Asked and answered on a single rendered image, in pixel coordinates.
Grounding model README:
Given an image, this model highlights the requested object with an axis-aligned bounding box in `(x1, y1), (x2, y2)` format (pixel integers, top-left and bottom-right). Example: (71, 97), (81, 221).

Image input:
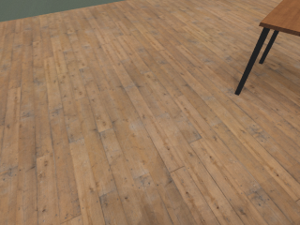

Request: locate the table
(235, 0), (300, 96)

